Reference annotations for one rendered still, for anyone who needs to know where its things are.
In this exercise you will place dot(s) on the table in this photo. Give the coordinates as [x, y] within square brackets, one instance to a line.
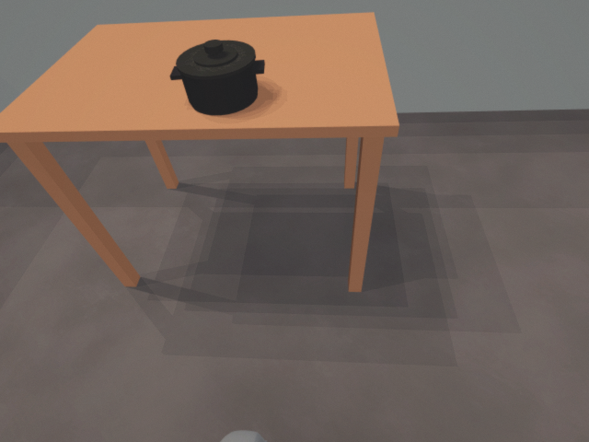
[325, 76]

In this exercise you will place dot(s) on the lid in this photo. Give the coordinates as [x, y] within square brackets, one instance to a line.
[236, 57]

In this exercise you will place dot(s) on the knob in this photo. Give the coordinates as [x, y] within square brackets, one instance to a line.
[213, 46]

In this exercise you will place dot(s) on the pot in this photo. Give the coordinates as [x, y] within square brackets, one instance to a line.
[222, 96]

